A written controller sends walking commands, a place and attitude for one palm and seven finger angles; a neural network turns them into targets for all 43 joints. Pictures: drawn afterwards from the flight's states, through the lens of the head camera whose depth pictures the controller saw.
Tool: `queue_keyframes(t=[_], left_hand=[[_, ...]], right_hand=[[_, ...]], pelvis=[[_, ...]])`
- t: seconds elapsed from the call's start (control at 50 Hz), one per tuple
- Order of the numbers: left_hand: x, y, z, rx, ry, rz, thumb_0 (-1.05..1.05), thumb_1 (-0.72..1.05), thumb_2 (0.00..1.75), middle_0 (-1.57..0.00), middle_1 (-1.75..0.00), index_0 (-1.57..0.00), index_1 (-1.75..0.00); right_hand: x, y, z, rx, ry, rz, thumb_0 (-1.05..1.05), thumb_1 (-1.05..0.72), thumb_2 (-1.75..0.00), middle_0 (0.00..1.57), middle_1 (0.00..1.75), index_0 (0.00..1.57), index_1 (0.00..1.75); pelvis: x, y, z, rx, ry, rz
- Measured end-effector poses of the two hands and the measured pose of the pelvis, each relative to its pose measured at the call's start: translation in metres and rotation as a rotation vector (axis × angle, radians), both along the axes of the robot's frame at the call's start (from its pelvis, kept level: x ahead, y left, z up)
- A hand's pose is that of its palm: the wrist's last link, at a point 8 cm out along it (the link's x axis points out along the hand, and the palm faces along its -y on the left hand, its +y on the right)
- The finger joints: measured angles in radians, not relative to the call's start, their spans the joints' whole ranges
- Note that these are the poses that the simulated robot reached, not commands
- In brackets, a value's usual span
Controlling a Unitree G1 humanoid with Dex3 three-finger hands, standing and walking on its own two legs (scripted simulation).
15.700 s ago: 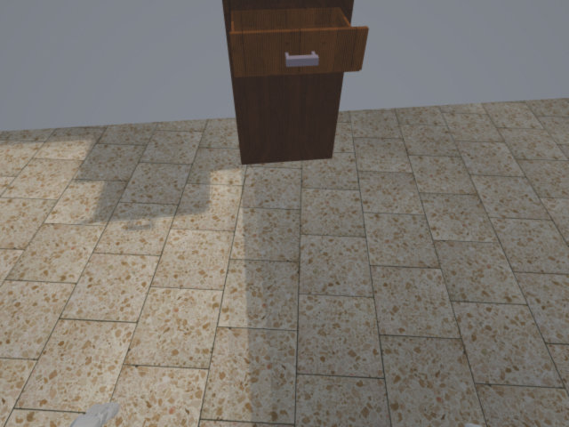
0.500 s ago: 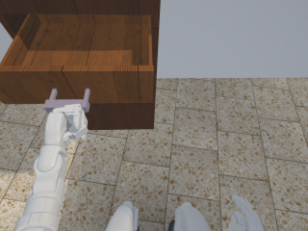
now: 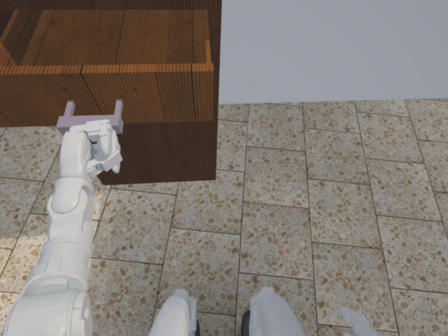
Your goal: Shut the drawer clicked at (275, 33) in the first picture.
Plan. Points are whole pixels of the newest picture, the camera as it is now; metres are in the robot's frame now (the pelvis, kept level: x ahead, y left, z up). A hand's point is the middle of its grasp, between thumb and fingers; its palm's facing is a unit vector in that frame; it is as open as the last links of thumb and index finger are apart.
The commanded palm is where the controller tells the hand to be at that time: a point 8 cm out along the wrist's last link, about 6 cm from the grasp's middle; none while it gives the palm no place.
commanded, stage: push the drawer shut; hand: left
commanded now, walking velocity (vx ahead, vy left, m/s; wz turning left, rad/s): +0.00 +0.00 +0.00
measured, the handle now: (93, 115) +0.50 +0.25 +0.04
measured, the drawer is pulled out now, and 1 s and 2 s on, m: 0.17 0.05 0.00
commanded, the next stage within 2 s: pull the fist back off the drawer in 1.68 s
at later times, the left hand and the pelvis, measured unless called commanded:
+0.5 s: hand (120, 121) +0.49 +0.20 +0.04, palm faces +0.06 -1.00 -0.05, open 3.3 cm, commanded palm +0.48 +0.24 +0.05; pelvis +0.00 +0.00 -0.01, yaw -1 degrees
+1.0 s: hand (120, 97) +0.54 +0.21 +0.04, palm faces +0.05 -1.00 -0.04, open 3.3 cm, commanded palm +0.54 +0.24 +0.05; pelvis +0.00 +0.01 -0.02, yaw -2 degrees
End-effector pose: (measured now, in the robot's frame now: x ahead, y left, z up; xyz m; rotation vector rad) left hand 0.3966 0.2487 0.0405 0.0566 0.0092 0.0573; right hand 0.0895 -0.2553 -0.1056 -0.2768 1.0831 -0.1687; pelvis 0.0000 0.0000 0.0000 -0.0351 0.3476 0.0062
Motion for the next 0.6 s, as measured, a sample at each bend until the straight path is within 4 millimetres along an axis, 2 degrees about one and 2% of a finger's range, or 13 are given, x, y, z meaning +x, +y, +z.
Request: queue_keyframes(t=[0.22,0.6], left_hand=[[0.029,0.003,0.001,-0.005,0.005,-0.002,0.04,0.77,0.93,-1.40,-1.60,-1.40,-1.60],[0.077,0.005,0.001,-0.011,0.014,0.001,0.05,0.78,0.93,-1.40,-1.60,-1.40,-1.60]], right_hand=[[-0.015,-0.001,-0.003,-0.006,0.065,-0.016,0.00,-0.90,-0.90,0.20,0.30,0.20,0.30],[-0.055,-0.005,-0.003,-0.023,0.207,-0.073,0.00,-0.90,-0.90,0.20,0.30,0.20,0.30]], pelvis=[[0.002,0.003,-0.002,-0.005,0.024,-0.004],[0.005,0.003,-0.006,-0.017,0.069,-0.014]])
